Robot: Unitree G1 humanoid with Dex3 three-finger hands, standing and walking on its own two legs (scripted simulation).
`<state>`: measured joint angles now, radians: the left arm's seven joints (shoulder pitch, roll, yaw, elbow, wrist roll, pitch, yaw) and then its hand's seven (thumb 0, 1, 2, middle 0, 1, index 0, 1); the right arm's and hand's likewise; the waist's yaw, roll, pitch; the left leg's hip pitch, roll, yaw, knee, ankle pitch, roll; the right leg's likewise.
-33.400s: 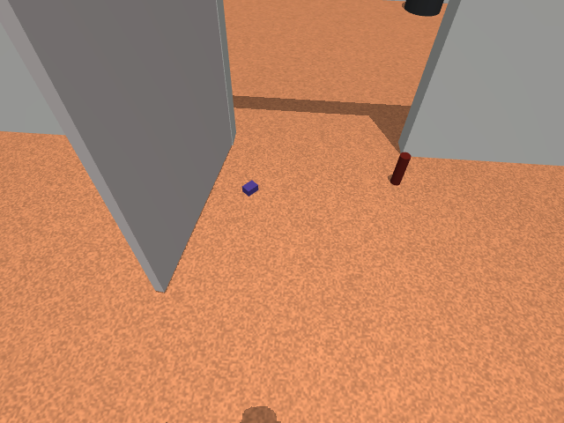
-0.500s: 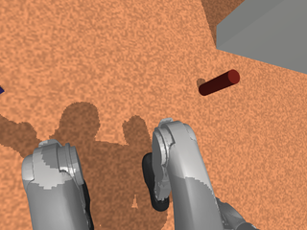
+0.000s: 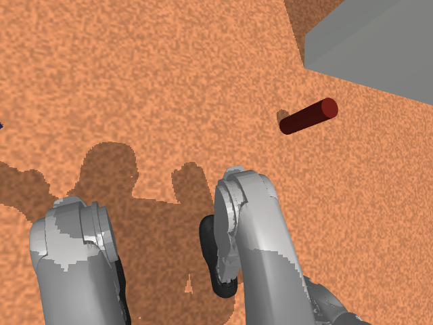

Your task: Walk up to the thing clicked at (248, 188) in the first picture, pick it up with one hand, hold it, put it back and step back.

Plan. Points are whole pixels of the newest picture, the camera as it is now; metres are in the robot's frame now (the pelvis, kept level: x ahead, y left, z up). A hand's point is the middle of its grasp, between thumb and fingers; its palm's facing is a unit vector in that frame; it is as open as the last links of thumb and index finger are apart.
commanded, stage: rise first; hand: left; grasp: from above
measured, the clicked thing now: out of the picture +0.47 +0.37 -0.29
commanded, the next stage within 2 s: approach in 0.46 s
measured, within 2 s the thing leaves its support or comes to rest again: neither
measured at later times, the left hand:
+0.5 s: hand out of the picture +0.42 +0.40 -0.18, palm faces -0.31 -0.27 -0.91, open 12.1 cm
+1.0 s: hand out of the picture +0.50 +0.35 -0.15, palm faces -0.22 -0.25 -0.94, open 13.1 cm
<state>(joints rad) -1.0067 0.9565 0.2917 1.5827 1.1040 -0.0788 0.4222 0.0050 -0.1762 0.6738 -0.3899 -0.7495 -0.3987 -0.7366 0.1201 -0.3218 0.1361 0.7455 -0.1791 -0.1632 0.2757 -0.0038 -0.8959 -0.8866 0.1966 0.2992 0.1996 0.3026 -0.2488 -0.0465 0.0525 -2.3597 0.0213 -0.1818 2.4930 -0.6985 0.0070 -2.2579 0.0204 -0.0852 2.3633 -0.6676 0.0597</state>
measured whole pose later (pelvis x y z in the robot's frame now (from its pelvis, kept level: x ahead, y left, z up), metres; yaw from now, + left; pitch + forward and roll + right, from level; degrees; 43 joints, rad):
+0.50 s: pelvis +0.00 +0.00 +0.00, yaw +0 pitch +32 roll -11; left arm -1.00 0.96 0.31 1.59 1.11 -0.09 0.44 0.00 -0.18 0.68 -0.38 -0.76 -0.39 -0.74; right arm 0.12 -0.32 0.14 0.75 -0.18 -0.17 0.28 0.00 -0.89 -0.89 0.20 0.30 0.20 0.30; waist -0.25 -0.05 0.05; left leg -2.36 0.02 -0.19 2.49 -0.70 0.00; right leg -2.26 0.02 -0.09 2.36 -0.67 0.06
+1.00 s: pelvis +0.00 +0.00 +0.00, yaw -1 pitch +33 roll -11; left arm -1.21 0.95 0.25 1.68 1.13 0.01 0.51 0.00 -0.34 0.82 -0.28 -0.84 -0.27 -0.84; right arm 0.16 -0.33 0.17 0.74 -0.18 -0.18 0.26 0.00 -0.89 -0.88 0.20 0.30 0.20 0.30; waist -0.34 -0.03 0.02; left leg -2.37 0.03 -0.19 2.49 -0.71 0.00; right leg -2.29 0.03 -0.09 2.35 -0.66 0.05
